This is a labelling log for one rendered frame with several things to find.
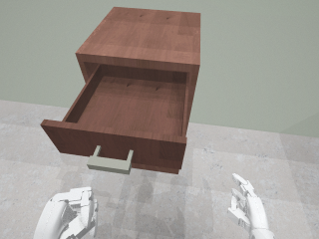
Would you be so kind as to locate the cabinet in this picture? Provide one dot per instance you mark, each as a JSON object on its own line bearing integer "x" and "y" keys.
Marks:
{"x": 146, "y": 38}

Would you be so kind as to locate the handle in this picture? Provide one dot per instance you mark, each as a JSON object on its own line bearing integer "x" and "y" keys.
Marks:
{"x": 96, "y": 162}

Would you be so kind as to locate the robot left hand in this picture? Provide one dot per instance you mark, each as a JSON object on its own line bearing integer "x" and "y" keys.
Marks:
{"x": 75, "y": 209}

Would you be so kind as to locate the robot right forearm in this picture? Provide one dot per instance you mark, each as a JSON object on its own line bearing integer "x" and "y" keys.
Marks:
{"x": 261, "y": 233}

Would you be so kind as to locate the robot right hand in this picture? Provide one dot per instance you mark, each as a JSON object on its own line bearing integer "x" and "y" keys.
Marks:
{"x": 251, "y": 213}

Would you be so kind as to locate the drawer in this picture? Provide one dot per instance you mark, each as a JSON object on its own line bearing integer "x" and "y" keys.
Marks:
{"x": 123, "y": 108}

